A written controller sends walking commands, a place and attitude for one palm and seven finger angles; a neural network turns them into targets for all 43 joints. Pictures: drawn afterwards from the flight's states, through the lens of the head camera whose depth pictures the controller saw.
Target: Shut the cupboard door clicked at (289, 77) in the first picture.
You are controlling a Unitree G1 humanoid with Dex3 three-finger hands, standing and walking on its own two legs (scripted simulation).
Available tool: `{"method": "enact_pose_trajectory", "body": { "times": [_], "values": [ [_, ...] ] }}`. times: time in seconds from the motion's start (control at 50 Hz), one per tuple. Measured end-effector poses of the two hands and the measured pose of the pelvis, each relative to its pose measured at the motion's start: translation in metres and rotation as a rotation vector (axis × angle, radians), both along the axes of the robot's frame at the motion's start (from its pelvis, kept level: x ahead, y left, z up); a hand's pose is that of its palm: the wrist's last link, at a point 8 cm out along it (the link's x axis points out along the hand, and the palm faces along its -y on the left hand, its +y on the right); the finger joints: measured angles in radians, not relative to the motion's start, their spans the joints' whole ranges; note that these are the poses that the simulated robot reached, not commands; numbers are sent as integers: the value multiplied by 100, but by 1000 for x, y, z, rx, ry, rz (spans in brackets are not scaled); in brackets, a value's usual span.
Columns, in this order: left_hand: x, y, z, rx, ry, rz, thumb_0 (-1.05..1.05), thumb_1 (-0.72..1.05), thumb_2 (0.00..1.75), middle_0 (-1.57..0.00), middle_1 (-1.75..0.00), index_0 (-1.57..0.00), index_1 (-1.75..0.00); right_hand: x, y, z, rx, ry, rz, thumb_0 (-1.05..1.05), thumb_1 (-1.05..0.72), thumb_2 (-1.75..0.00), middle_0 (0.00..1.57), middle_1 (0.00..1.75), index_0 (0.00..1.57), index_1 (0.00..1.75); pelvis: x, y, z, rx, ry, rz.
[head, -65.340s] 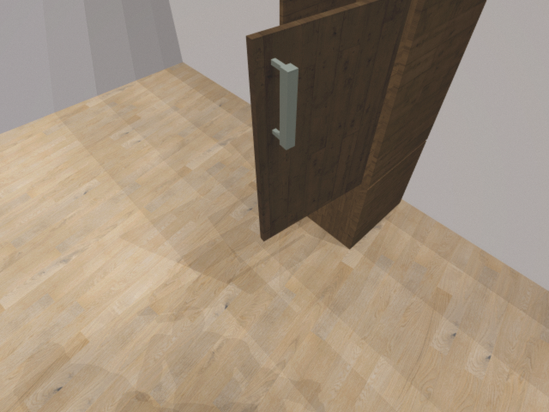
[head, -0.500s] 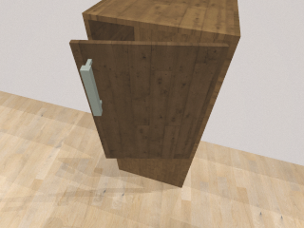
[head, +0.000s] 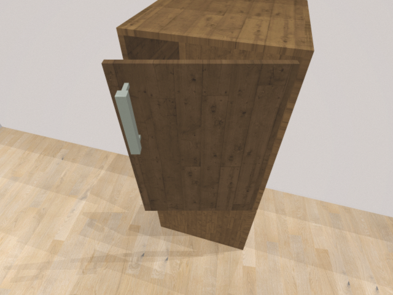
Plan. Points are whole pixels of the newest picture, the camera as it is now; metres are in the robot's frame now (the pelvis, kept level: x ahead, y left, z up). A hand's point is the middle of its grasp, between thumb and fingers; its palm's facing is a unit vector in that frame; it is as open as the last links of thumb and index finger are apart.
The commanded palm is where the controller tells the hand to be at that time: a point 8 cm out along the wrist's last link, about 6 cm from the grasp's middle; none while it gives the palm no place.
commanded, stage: look again from close up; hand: left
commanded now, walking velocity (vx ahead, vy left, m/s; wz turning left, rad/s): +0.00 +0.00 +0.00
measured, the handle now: (131, 120) +0.46 +0.18 +0.12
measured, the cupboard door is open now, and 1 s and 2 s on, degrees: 17 17 17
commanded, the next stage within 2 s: shuffle to correct the standing spot in 0.30 s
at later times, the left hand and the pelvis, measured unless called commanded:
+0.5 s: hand out of the picture -0.07 +0.19 -0.17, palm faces +0.02 -0.98 -0.19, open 7.3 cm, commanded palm none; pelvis -0.04 +0.02 +0.01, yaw +0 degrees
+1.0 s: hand out of the picture -0.08 +0.15 -0.19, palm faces +0.08 -0.99 -0.08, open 7.3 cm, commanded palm none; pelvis -0.03 +0.01 +0.00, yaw +0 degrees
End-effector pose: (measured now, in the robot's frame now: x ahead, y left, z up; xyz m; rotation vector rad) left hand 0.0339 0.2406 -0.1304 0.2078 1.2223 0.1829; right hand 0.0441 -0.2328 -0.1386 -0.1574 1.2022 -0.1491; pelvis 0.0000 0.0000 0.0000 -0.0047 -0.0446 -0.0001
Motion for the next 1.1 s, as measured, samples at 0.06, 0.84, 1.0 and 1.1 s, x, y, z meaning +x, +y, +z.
{"method": "enact_pose_trajectory", "body": {
  "times": [0.06, 0.84, 1.0, 1.1],
  "values": [
    [-2, 2, 0, -6, -18, -2, 0, 91, 90, -20, -30, -20, -30, 7, -1, 6, -10, -32, 13, 1, -91, -90, 20, 30, 20, 30, -6, 2, 1, -1, -7, -2],
    [-165, -39, -9, -122, 320, 138, 0, 91, 90, -20, -29, -20, -30, -81, 10, 3, 15, 162, -73, 1, -91, -90, 20, 30, 20, 30, -39, 1, 6, -10, 12, -12],
    [-121, -37, -36, -194, 261, 94, 0, 91, 90, -20, -30, -20, -30, -70, 21, 6, -41, 105, -79, 1, -92, -90, 20, 30, 20, 30, -28, 13, -5, -27, 25, -9],
    [-62, -24, -25, -181, 182, 23, 0, 91, 90, -20, -30, -20, -30, -92, 36, 16, -25, 158, -127, 1, -91, -90, 20, 30, 20, 30, -15, 15, 7, -20, 38, -34]
  ]
}}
